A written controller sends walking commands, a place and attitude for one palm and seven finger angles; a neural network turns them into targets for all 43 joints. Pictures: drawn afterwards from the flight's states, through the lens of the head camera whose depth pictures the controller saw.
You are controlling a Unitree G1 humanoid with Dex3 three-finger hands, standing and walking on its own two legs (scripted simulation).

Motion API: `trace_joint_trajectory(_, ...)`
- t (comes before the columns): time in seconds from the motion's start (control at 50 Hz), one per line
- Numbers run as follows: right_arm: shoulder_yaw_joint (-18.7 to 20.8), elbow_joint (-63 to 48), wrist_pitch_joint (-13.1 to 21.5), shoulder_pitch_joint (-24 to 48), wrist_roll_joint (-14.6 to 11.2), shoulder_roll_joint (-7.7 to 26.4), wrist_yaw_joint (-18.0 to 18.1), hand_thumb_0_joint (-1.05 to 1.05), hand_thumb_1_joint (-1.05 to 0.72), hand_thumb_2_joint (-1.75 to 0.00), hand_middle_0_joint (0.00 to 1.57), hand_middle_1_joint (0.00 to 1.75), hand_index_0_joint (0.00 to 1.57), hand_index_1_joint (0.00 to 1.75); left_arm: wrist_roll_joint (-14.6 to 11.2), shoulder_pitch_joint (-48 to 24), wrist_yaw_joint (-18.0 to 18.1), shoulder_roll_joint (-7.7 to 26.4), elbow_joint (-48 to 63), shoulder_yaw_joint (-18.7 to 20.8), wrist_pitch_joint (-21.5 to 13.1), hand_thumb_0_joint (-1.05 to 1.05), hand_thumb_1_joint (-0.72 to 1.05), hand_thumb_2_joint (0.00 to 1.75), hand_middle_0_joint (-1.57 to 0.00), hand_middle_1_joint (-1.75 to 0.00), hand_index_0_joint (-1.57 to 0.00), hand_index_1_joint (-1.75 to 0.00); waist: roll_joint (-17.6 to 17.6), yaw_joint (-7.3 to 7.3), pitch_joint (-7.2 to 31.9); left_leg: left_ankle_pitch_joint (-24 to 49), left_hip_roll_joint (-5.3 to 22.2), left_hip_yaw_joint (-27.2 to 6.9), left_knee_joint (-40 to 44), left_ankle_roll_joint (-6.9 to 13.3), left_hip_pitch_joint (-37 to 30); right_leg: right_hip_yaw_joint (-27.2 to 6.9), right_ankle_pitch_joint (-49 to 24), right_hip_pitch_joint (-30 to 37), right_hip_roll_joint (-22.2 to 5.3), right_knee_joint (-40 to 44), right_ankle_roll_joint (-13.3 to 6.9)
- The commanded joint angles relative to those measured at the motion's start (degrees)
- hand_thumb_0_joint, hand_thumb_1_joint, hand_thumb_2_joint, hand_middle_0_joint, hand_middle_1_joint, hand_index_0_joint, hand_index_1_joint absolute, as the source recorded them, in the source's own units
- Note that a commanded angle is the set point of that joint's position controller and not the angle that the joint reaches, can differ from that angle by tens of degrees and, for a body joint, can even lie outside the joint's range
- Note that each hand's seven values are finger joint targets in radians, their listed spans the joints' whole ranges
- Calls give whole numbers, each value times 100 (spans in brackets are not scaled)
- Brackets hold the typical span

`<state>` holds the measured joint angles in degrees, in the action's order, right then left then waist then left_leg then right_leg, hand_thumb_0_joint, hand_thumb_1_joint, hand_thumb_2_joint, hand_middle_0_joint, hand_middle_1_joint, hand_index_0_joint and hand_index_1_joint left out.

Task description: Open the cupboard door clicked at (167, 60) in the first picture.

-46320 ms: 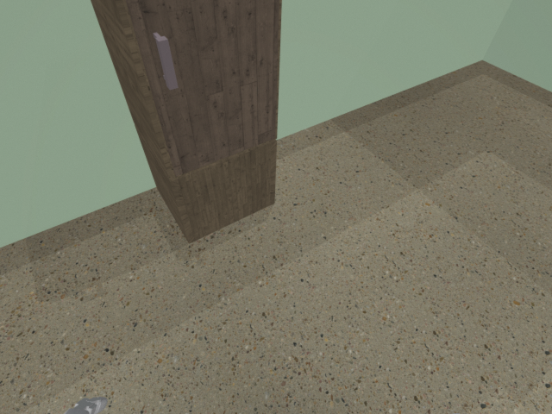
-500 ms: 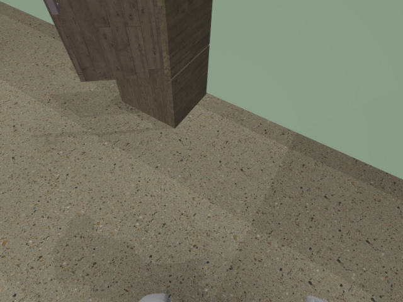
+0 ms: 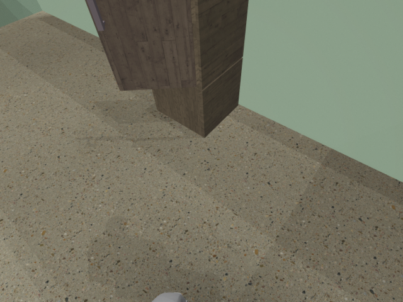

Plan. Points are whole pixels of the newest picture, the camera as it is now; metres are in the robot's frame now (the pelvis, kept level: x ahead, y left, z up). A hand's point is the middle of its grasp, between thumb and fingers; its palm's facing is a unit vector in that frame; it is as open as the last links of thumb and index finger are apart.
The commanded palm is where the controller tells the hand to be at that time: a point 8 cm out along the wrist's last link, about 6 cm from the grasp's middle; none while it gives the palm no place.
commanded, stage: take the last steps up to it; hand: left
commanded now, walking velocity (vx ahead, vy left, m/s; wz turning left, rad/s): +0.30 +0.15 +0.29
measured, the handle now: (97, 11) +1.09 +0.47 +0.07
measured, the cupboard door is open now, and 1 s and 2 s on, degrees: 40 40 40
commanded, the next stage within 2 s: come to a stop and stand still in 1.52 s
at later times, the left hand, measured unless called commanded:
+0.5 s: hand out of the picture +0.03 +0.27 -0.18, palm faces +0.19 -0.96 -0.20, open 7.4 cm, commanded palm none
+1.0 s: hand (113, 217) +0.33 +0.27 -0.15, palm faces +0.15 -0.96 -0.23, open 7.1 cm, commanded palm none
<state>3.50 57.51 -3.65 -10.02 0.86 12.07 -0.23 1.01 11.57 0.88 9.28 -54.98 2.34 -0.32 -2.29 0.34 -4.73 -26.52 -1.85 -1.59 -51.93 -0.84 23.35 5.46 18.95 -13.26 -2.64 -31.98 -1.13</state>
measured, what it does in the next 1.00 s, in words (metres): walks ahead: left foot, then right foot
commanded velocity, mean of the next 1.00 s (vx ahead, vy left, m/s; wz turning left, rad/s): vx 0.30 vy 0.08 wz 0.03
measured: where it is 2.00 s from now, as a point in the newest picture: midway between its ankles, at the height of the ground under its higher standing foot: (180, 224)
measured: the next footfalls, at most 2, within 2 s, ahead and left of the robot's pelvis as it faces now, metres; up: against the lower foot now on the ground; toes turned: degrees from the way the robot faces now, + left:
left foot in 0.36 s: +0.10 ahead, +0.19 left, +0.00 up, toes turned +13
right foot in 0.78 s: +0.31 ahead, +0.01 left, +0.00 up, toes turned -3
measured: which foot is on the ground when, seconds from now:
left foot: up 0.00-0.34, down 0.36-0.80, up 0.82-1.00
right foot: down 0.00-0.36, up 0.38-0.76, down 0.78-1.00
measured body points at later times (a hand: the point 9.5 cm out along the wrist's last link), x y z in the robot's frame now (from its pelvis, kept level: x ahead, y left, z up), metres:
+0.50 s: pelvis +0.08 +0.08 +0.00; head +0.12 +0.10 +0.45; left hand +0.02 +0.32 -0.16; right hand +0.18 -0.14 -0.14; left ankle +0.06 +0.18 -0.73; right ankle +0.05 -0.05 -0.66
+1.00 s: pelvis +0.27 +0.08 +0.01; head +0.31 +0.07 +0.46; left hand +0.32 +0.32 -0.13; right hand +0.27 -0.15 -0.16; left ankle +0.25 +0.23 -0.66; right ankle +0.27 +0.01 -0.73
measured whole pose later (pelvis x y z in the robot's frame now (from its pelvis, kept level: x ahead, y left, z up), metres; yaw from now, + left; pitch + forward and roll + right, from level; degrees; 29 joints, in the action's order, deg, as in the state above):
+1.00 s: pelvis +0.27 +0.08 +0.01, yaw +5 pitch +1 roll +1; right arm 3.0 63.2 0.7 -16.2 1.2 9.0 0.0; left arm 0.2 10.8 1.2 8.7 -57.8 4.4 -5.2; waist -1.0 1.6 -4.1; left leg -16.1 4.7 1.6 -59.6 -1.4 27.9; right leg 8.7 13.1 -11.0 -0.1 -23.3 -4.1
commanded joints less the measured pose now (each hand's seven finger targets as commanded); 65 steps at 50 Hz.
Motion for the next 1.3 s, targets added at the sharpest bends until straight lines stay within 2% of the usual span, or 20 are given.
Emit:
trace_joint_trajectory(0.0,107,-356,144,210,32,375,-69,0,-90,-90,20,30,20,30,15,481,68,986,213,274,-191,0,90,90,-20,-30,-20,-30,1039,-193,343,400,351,-44,-1316,-140,1086,-1230,-1657,997,-1670,1628,-588)
trace_joint_trajectory(0.22,-2,-551,295,753,12,119,-250,0,-90,-90,20,30,20,30,99,1077,-17,1152,-380,374,-300,0,90,90,-20,-30,-20,-30,1272,-429,102,538,428,619,1176,-94,462,-510,-971,1042,-1953,1801,-525)
trace_joint_trajectory(0.3,69,-139,438,-705,42,482,-149,0,-90,-90,20,30,20,30,53,636,-81,1075,-346,352,-215,0,90,90,-20,-30,-20,-30,463,298,458,947,148,1003,2680,72,-2291,216,-348,-504,-1337,458,-102)
trace_joint_trajectory(0.32,229,29,484,-1447,107,1044,-67,0,-90,-90,20,30,20,30,15,650,-133,703,-213,290,-179,0,90,90,-20,-30,-20,-30,-1063,624,793,319,1305,-620,3064,489,-3169,732,483,-1528,-635,-1161,165)
trace_joint_trajectory(0.34,316,142,462,-2124,130,1450,44,0,-90,-90,20,30,20,30,17,270,-132,455,96,192,-177,0,90,90,-20,-30,-20,-30,-1674,849,780,24,2262,-2076,3880,1030,-3234,532,1713,-2508,-117,-2654,250)
trace_joint_trajectory(0.38,228,41,484,-1566,112,1177,122,0,-90,-90,20,30,20,30,34,-125,-107,404,127,155,-192,0,90,90,-20,-30,-20,-30,-975,564,493,-302,2368,-2072,4053,1292,-2457,-274,1058,-2935,-447,-3826,26)
trace_joint_trajectory(0.48,-16,-15,728,-955,58,482,155,0,-90,-90,20,30,20,30,43,376,-193,354,-256,156,-111,0,90,90,-20,-30,-20,-30,-290,-35,241,2100,1749,-361,4150,1079,-1861,-342,-179,-2276,-570,-3268,129)
trace_joint_trajectory(0.68,-41,442,715,-1405,111,485,131,0,-90,-90,20,30,20,30,33,-638,-226,290,219,128,-99,0,90,90,-20,-30,-20,-30,-222,31,-176,2606,1684,159,3938,1058,-1732,32,-567,-1221,-221,-797,44)
trace_joint_trajectory(0.72,-62,513,695,-1378,102,498,143,0,-90,-90,20,30,20,30,41,-262,-224,385,134,175,-127,0,90,90,-20,-30,-20,-30,-123,-196,-14,3001,1508,344,3278,896,-1606,184,-660,-349,-11,-272,-42)
trace_joint_trajectory(0.74,-72,516,700,-1317,56,478,138,0,-90,-90,20,30,20,30,48,431,-203,564,-66,230,-183,0,90,90,-20,-30,-20,-30,199,-517,313,3304,1221,533,2336,713,-1317,92,-834,707,39,114,-146)
trace_joint_trajectory(0.76,-67,436,723,-1312,-26,349,89,0,-90,-90,20,30,20,30,89,1324,-146,1019,-326,353,-273,0,90,90,-20,-30,-20,-30,1123,-849,857,2593,675,935,789,432,-214,-1199,-762,2207,-891,481,-536)
trace_joint_trajectory(0.78,-77,271,734,-1404,-50,172,85,0,-90,-90,20,30,20,30,19,1878,-102,1516,-493,464,-268,0,90,90,-20,-30,-20,-30,2163,-845,1202,-646,-11,970,-1137,181,1025,-3327,-1242,2997,-2361,1343,-1221)
trace_joint_trajectory(0.8,-29,279,682,-1034,-25,375,89,0,-90,-90,20,30,20,30,-58,1632,-56,1371,-438,435,-291,0,90,90,-20,-30,-20,-30,1812,-816,1089,-500,253,175,-1991,202,1203,-3549,-1136,2380,-2362,1656,-1215)
trace_joint_trajectory(0.84,-18,236,632,-611,-2,131,73,0,-90,-90,20,30,20,30,-69,733,-11,836,-210,264,-324,0,90,90,-20,-30,-20,-30,594,-383,330,616,702,-78,-1940,124,1220,-2255,-1349,1117,-1939,1793,-929)
trace_joint_trajectory(0.9,-74,449,496,-1063,51,-160,19,0,-90,-90,20,30,20,30,-28,541,-7,465,-232,169,-463,0,90,90,-20,-30,-20,-30,775,-34,441,1105,843,167,-1118,-51,709,-980,-2291,633,-1466,1970,-686)
trace_joint_trajectory(1.16,-38,-224,545,520,37,-34,-186,0,-90,-90,20,30,20,30,43,1067,-22,812,-794,183,-448,0,90,90,-20,-30,-20,-30,942,-253,-93,1287,562,673,1490,16,441,-648,-2256,995,-1592,1836,-679)
trace_joint_trajectory(1.22,-3,40,632,-381,83,201,-100,0,-90,-90,20,30,20,30,-6,867,-34,854,-778,212,-392,0,90,90,-20,-30,-20,-30,613,267,211,1566,171,1004,2460,155,-1344,-161,-2732,403,-1192,656,-427)
trace_joint_trajectory(1.24,74,252,676,-1160,119,576,-29,0,-90,-90,20,30,20,30,-16,910,-60,700,-712,170,-376,0,90,90,-20,-30,-20,-30,51,563,719,1628,655,485,2609,358,-2558,42,-2323,-212,-862,-615,-255)
trace_joint_trajectory(1.26,246,335,685,-1766,189,1231,46,0,-90,-90,20,30,20,30,-62,1122,-103,368,-586,112,-367,0,90,90,-20,-30,-20,-30,-1323,655,1260,1933,2110,-1467,2869,930,-3586,432,353,-1526,-68,-2310,10)
trace_joint_trajectory(1.28,233,331,608,-1969,129,1344,107,0,-90,-90,20,30,20,30,-21,816,-71,359,-372,85,-382,0,90,90,-20,-30,-20,-30,-1244,705,1272,2128,2601,-2055,3396,1297,-3332,-32,1491,-1966,66,-3473,-73)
